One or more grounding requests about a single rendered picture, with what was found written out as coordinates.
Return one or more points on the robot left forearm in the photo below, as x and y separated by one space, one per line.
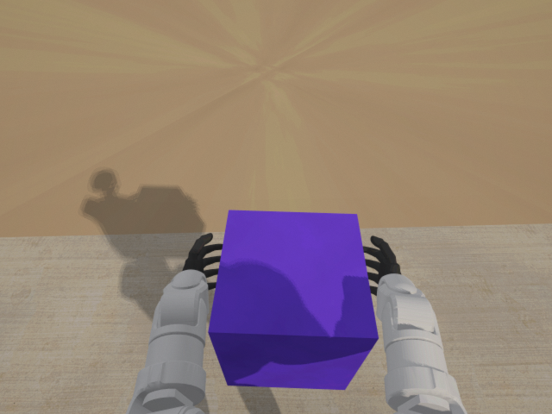
173 375

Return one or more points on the robot right hand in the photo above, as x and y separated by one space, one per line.
387 261

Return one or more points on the carton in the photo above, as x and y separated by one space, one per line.
292 305

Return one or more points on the robot right forearm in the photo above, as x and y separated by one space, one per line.
417 377

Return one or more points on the robot left hand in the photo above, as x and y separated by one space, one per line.
195 259

